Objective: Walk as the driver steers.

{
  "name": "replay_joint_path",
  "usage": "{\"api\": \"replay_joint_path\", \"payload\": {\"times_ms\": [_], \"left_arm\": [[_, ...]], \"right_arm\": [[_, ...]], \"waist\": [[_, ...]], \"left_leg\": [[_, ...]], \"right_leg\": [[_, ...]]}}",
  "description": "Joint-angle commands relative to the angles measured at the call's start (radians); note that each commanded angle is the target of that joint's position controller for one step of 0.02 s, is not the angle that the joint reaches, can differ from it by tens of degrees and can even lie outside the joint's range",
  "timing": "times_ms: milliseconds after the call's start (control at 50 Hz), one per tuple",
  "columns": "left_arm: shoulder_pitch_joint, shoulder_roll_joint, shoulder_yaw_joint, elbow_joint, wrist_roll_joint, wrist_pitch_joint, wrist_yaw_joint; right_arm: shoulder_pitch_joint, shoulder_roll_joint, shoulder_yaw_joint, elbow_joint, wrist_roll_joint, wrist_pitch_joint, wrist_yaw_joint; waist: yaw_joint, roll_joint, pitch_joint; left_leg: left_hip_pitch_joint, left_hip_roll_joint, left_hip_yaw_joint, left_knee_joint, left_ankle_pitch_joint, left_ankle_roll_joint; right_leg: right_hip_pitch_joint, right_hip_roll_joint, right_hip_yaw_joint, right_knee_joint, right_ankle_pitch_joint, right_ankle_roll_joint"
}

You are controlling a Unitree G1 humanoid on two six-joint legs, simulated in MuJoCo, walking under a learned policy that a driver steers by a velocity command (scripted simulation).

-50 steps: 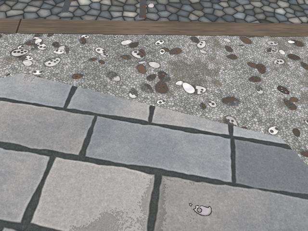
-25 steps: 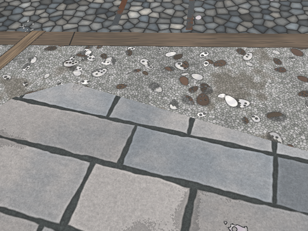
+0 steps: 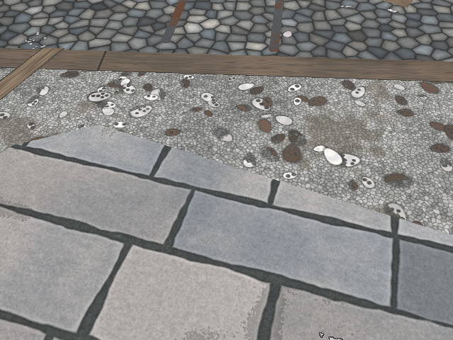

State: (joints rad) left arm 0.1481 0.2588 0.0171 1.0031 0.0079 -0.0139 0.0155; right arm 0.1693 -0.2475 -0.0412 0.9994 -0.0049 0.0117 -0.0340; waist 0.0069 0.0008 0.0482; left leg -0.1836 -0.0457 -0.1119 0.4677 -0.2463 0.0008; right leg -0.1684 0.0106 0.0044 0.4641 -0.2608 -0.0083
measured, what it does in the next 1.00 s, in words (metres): walks ahead: right foot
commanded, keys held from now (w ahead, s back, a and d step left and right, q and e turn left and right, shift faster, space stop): no key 0.22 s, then w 0.46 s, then w+e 0.32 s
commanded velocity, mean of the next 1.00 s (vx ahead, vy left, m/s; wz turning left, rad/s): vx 0.28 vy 0.00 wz -0.08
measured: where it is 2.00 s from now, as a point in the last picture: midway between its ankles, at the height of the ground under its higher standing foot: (274, 250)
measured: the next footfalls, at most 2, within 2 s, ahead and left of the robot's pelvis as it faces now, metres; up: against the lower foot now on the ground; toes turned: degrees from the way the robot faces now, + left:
right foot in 0.96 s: +0.44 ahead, -0.10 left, +0.00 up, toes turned -9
left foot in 1.46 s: +0.76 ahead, +0.04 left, +0.00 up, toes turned -23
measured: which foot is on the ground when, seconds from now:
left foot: down 0.00-0.98, up 1.00-1.00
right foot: down 0.00-0.50, up 0.52-0.94, down 0.96-1.00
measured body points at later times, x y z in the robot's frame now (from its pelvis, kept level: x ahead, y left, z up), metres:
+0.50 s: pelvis +0.04 +0.02 +0.00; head +0.05 +0.04 +0.45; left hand +0.05 +0.30 -0.15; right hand +0.10 -0.25 -0.13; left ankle +0.04 +0.13 -0.74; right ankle -0.01 -0.11 -0.74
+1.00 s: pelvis +0.29 +0.00 -0.03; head +0.33 -0.01 +0.42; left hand +0.54 +0.21 -0.12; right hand +0.19 -0.26 -0.17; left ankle +0.05 +0.13 -0.70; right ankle +0.40 -0.09 -0.74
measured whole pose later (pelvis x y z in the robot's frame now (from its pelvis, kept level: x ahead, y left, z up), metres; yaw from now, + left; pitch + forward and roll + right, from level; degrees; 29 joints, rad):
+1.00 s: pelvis +0.29 +0.00 -0.03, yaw -7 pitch +1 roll +0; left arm -0.01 0.26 0.04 0.80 -0.03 -0.08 -0.06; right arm 0.41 -0.26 -0.03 1.05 -0.02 -0.06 -0.02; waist -0.04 0.00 0.05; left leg 0.07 0.03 0.09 0.67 -0.45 0.00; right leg -0.53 0.06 -0.08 0.61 -0.11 -0.12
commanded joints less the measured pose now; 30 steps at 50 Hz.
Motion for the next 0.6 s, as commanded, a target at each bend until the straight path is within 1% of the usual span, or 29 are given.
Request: {"api": "replay_joint_path", "payload": {"times_ms": [20,220,240,260,280,300,320,340,360,380,400,420,440,460,480,500,520,540,560,580,600], "left_arm": [[-0.004,0.115,0.017,-0.029,0.0,-0.01,0.005],[0.04,0.11,0.007,0.003,-0.002,-0.011,0.009],[0.058,0.105,0.006,0.013,-0.002,-0.01,0.011],[0.063,0.12,0.011,0.016,-0.007,-0.007,0.014],[0.067,0.145,0.02,0.012,-0.014,-0.005,0.018],[0.089,0.164,0.026,0.012,-0.019,-0.006,0.02],[0.127,0.19,0.035,0.018,-0.024,-0.012,0.021],[0.146,0.217,0.046,0.023,-0.028,-0.02,0.022],[0.148,0.216,0.05,0.019,-0.025,-0.029,0.023],[0.138,0.208,0.051,0.01,-0.022,-0.037,0.02],[0.12,0.197,0.05,-0.004,-0.026,-0.041,0.016],[0.094,0.193,0.051,-0.018,-0.035,-0.042,0.012],[0.056,0.196,0.052,-0.032,-0.044,-0.039,0.01],[0.041,0.196,0.053,-0.041,-0.049,-0.034,0.007],[0.052,0.181,0.048,-0.045,-0.045,-0.031,0.005],[0.043,0.136,0.034,-0.054,-0.038,-0.036,0.0],[0.032,0.057,0.011,-0.079,-0.02,-0.047,-0.008],[0.012,0.067,0.017,-0.117,-0.037,-0.064,-0.005],[0.006,0.114,0.027,-0.12,-0.056,-0.077,-0.008],[0.013,0.124,0.03,-0.114,-0.064,-0.087,-0.017],[0.017,0.126,0.034,-0.106,-0.053,-0.093,-0.019]], "right_arm": [[-0.004,-0.12,-0.021,-0.018,0.001,-0.009,-0.004],[0.004,-0.109,-0.013,0.037,0.001,-0.008,-0.006],[0.019,-0.098,-0.01,0.049,0.002,-0.007,-0.007],[0.021,-0.097,-0.01,0.052,0.007,-0.006,-0.008],[0.017,-0.102,-0.012,0.049,0.012,-0.009,-0.009],[-0.001,-0.104,-0.012,0.037,0.013,-0.018,-0.007],[-0.025,-0.089,-0.008,0.021,0.016,-0.033,-0.001],[-0.044,-0.075,-0.004,0.007,0.018,-0.05,0.005],[-0.051,-0.083,-0.007,0.003,0.022,-0.063,0.012],[-0.044,-0.084,-0.009,0.002,0.026,-0.072,0.019],[-0.038,-0.083,-0.009,0.001,0.03,-0.08,0.025],[-0.028,-0.081,-0.009,0.003,0.034,-0.088,0.03],[0.003,-0.076,-0.011,0.017,0.034,-0.094,0.032],[0.067,-0.074,-0.017,0.051,0.031,-0.098,0.033],[0.14,-0.078,-0.025,0.086,0.027,-0.095,0.033],[0.222,-0.094,-0.033,0.108,0.026,-0.092,0.032],[0.333,-0.169,-0.048,0.118,0.026,-0.091,0.024],[0.389,-0.232,-0.054,0.131,0.015,-0.104,0.04],[0.303,-0.172,-0.034,0.106,0.012,-0.121,0.045],[0.241,-0.132,-0.022,0.079,0.013,-0.133,0.049],[0.2,-0.13,-0.017,0.06,0.012,-0.137,0.055]], "waist": [[0.0,-0.002,-0.037],[-0.001,0.0,-0.026],[-0.001,-0.007,-0.046],[0.0,-0.024,-0.03],[0.005,-0.054,0.001],[0.017,-0.085,0.038],[0.029,-0.137,0.061],[0.032,-0.173,0.083],[0.03,-0.158,0.1],[0.022,-0.149,0.101],[0.012,-0.138,0.096],[-0.004,-0.129,0.089],[-0.033,-0.123,0.072],[-0.061,-0.114,0.045],[-0.08,-0.092,0.019],[-0.109,-0.018,-0.009],[-0.133,0.22,-0.058],[-0.136,0.308,-0.041],[-0.091,0.159,0.031],[-0.065,0.116,0.064],[-0.048,0.089,0.062]], "left_leg": [[0.012,0.053,-0.039,-0.067,0.172,0.025],[0.007,0.048,-0.024,-0.072,0.16,0.018],[0.013,0.034,-0.008,-0.069,0.067,0.019],[-0.018,0.009,0.018,-0.042,-0.082,0.024],[-0.077,-0.014,0.045,0.001,-0.235,0.031],[-0.155,-0.018,0.061,0.055,-0.298,0.036],[-0.222,-0.018,0.092,0.143,-0.262,0.034],[-0.249,0.015,0.106,0.238,-0.195,0.031],[-0.28,0.052,0.092,0.302,-0.181,0.036],[-0.305,0.074,0.084,0.342,-0.213,0.042],[-0.308,0.09,0.084,0.32,-0.246,0.05],[-0.26,0.095,0.095,0.234,-0.236,0.058],[-0.135,0.078,0.128,0.109,-0.167,0.062],[0.021,0.038,0.174,0.006,-0.029,0.055],[0.138,0.009,0.185,-0.023,0.023,0.041],[0.246,0.067,0.085,-0.064,-0.016,0.054],[0.366,0.273,-0.248,-0.201,-0.163,0.136],[0.365,0.424,-0.568,-0.305,-0.299,0.267],[0.324,0.43,-0.547,-0.306,-0.356,0.275],[0.302,0.387,-0.444,-0.31,-0.32,0.239],[0.289,0.35,-0.356,-0.317,-0.226,0.207]], "right_leg": [[-0.019,-0.049,0.048,-0.087,0.095,-0.017],[-0.028,-0.045,0.049,-0.094,0.085,-0.022],[-0.021,-0.038,0.046,-0.106,-0.021,-0.025],[-0.033,-0.036,0.058,-0.118,-0.184,-0.039],[-0.051,-0.056,0.1,-0.14,-0.353,-0.068],[-0.056,-0.111,0.185,-0.189,-0.487,-0.109],[-0.035,-0.202,0.315,-0.26,-0.575,-0.162],[-0.045,-0.3,0.44,-0.318,-0.593,-0.215],[-0.054,-0.343,0.49,-0.342,-0.556,-0.243],[-0.044,-0.354,0.492,-0.341,-0.503,-0.247],[-0.028,-0.343,0.457,-0.333,-0.446,-0.233],[-0.038,-0.312,0.391,-0.32,-0.386,-0.205],[-0.092,-0.256,0.298,-0.294,-0.324,-0.173],[-0.159,-0.202,0.221,-0.245,-0.272,-0.151],[-0.211,-0.158,0.17,-0.173,-0.23,-0.135],[-0.286,-0.109,0.106,-0.026,-0.166,-0.105],[-0.441,-0.008,-0.028,0.314,-0.171,-0.035],[-0.597,0.042,0.011,0.538,-0.322,-0.03],[-0.678,-0.032,0.083,0.666,-0.271,-0.048],[-0.708,-0.072,0.092,0.692,-0.159,-0.066],[-0.703,-0.099,0.075,0.676,-0.075,-0.07]]}}
Velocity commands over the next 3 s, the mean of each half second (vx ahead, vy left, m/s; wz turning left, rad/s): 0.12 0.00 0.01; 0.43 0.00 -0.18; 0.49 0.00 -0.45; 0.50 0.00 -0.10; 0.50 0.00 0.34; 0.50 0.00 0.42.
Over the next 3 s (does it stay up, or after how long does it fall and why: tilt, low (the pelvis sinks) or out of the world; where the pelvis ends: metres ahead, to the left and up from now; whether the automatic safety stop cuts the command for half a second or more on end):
stays up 1.38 -0.29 -0.02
